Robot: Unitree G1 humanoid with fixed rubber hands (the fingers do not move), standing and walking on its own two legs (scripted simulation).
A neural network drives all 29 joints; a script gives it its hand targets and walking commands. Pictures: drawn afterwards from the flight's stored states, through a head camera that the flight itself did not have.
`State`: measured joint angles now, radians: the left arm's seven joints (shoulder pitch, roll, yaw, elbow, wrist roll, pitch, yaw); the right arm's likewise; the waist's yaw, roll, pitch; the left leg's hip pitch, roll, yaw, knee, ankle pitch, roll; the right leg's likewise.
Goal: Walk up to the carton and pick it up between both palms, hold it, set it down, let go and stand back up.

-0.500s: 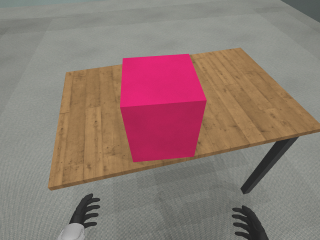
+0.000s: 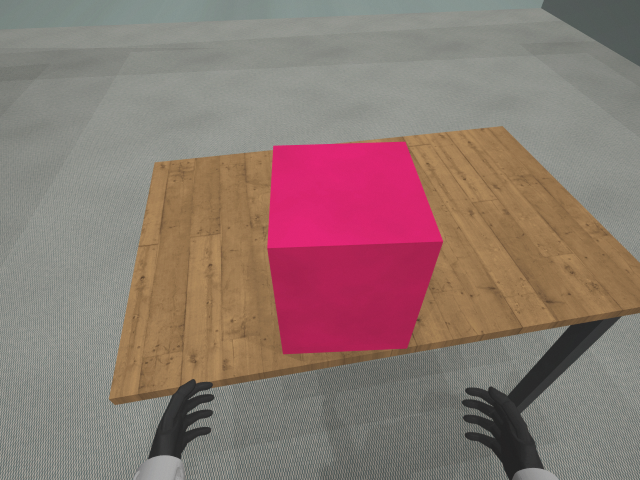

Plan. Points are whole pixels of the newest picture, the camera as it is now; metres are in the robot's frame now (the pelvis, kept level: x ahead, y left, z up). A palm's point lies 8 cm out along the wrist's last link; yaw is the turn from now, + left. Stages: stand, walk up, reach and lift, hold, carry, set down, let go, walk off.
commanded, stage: reach and lift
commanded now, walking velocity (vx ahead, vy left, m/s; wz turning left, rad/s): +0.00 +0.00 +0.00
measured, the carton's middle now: (342, 250) +0.43 -0.02 +0.03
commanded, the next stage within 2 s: none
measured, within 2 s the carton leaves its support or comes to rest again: neither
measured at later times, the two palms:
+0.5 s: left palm (175, 415) +0.20 +0.19 +0.01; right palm (513, 400) +0.21 -0.22 +0.01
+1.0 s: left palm (179, 336) +0.27 +0.18 +0.07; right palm (506, 326) +0.28 -0.21 +0.06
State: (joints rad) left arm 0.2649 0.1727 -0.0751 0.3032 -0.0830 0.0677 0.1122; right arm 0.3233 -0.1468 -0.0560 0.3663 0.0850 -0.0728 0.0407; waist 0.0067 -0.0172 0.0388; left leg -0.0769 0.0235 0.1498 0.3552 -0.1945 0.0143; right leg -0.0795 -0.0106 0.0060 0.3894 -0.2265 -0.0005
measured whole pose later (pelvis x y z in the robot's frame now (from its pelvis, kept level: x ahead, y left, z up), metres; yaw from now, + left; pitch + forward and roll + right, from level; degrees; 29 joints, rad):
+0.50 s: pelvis +0.04 -0.01 +0.00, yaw +1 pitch -5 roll +0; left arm 0.40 0.18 -0.09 0.08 -0.12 -0.09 0.09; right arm 0.40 -0.17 0.01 0.18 0.22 -0.21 -0.02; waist 0.02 -0.01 0.04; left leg -0.01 0.04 0.12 0.34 -0.24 -0.01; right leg 0.03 0.01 -0.02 0.32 -0.25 -0.01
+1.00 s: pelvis +0.01 -0.02 +0.00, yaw +1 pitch -3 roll +1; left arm 0.03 0.19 0.04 -0.09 -0.19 0.38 0.05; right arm 0.05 -0.20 0.02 0.01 0.26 0.16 -0.14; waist 0.02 0.00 0.07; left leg -0.08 0.05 0.12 0.30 -0.17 -0.02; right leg -0.07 0.02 -0.02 0.34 -0.21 -0.03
